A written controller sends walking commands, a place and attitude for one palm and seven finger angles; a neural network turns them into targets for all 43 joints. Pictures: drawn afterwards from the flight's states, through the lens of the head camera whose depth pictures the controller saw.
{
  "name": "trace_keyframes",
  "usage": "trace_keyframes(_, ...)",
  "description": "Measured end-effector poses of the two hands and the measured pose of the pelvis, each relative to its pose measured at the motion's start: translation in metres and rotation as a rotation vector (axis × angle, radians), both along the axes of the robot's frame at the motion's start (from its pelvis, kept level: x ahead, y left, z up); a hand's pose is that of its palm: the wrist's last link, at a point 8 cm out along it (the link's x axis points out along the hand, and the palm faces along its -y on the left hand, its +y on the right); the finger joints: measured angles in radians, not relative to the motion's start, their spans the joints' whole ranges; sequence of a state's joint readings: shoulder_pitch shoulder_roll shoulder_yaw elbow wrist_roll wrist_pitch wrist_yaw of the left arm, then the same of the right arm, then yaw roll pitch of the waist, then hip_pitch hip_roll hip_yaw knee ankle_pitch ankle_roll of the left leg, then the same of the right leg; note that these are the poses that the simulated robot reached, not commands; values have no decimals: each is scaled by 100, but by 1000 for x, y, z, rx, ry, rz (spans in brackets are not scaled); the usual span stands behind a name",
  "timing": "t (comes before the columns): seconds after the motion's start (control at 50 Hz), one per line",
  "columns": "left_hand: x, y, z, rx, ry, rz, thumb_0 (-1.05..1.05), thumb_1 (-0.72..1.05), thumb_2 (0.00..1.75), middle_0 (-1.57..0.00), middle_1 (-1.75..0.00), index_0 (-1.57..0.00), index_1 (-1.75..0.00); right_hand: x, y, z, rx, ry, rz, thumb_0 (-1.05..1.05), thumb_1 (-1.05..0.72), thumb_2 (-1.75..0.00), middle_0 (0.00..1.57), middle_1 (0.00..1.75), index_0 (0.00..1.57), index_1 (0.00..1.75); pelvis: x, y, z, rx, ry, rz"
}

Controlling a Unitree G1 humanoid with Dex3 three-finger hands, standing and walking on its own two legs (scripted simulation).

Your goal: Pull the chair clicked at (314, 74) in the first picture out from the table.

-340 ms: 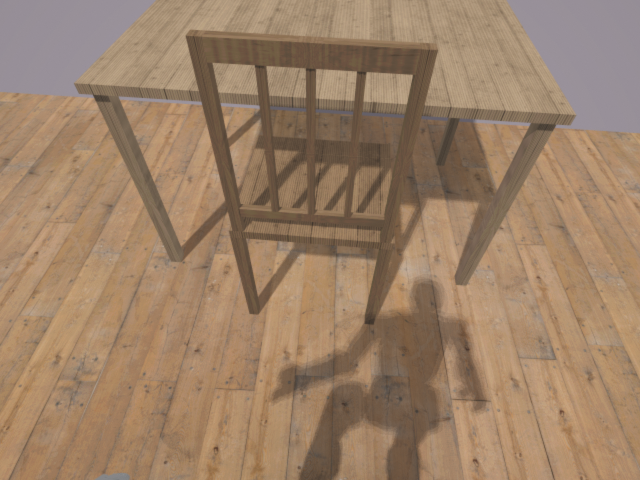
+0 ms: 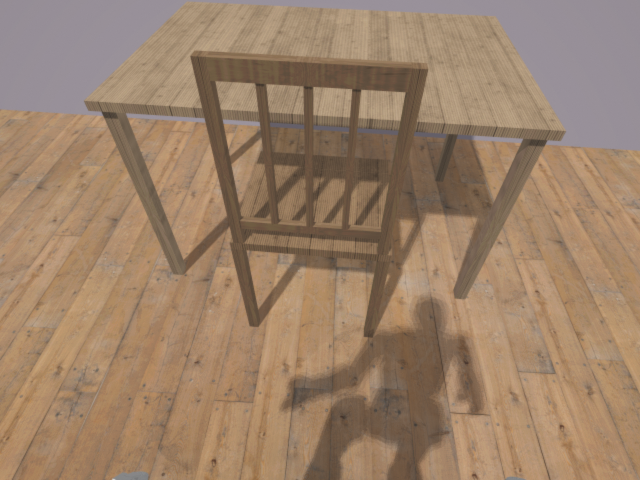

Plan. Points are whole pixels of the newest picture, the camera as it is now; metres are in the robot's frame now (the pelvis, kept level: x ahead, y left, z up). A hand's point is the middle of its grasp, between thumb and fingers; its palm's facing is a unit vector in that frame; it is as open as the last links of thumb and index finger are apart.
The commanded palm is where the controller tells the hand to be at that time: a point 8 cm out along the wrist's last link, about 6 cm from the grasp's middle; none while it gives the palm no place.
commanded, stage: stand and wait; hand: left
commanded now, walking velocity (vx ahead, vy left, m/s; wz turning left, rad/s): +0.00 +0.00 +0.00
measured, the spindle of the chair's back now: (309, 165) +0.75 +0.08 -0.05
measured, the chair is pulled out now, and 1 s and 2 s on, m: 0.00 0.00 0.00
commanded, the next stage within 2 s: look at it before walking up in 0.48 s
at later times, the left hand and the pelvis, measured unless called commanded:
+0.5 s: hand out of the picture +0.05 +0.22 -0.16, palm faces -0.01 -0.95 -0.31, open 7.4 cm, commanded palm none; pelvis -0.01 -0.01 +0.00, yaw +0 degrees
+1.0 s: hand out of the picture +0.06 +0.22 -0.16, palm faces +0.00 -0.95 -0.32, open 7.4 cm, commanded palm none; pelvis -0.01 -0.01 +0.00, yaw +0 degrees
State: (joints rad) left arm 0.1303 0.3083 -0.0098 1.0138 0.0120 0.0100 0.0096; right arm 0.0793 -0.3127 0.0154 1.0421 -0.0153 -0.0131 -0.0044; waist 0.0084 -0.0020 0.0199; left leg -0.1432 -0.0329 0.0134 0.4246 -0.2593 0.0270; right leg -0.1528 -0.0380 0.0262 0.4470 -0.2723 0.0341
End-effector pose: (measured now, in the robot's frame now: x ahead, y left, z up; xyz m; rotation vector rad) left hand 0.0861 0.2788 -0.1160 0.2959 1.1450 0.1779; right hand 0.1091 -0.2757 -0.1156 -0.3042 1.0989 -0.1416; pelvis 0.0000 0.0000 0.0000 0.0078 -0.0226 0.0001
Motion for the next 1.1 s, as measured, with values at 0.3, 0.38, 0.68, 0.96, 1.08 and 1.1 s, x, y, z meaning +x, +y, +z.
trace_keyframes(0.3,-44,-10,-8,-6,125,37,0,90,89,-21,-30,-20,-30,-60,-15,-11,-2,166,-56,0,-91,-89,20,30,20,30,-5,-11,2,-3,0,1)
trace_keyframes(0.38,-46,-12,-9,-8,129,40,0,90,89,-21,-30,-20,-30,-68,-16,-12,-1,183,-63,0,-91,-89,20,30,20,30,-6,-13,3,-3,-1,1)
trace_keyframes(0.68,-31,-16,-6,-12,77,27,0,90,89,-21,-30,-20,-30,-61,-17,-9,3,142,-61,0,-91,-89,20,30,20,30,-9,-15,4,-3,-2,-2)
trace_keyframes(0.96,-33,-11,-4,-4,78,34,0,91,89,-21,-30,-20,-30,-55,-18,-7,-4,132,-49,0,-91,-89,20,30,20,30,-9,-15,5,-3,1,0)
trace_keyframes(1.08,-38,-10,-4,-4,98,43,0,91,89,-21,-30,-20,-30,-58,-19,-7,-6,148,-49,0,-91,-89,20,30,20,30,-8,-15,5,-3,2,2)
trace_keyframes(1.1,-39,-10,-4,-4,101,44,0,91,89,-21,-30,-20,-30,-58,-19,-7,-6,150,-50,0,-91,-89,20,30,20,30,-8,-15,5,-3,2,2)
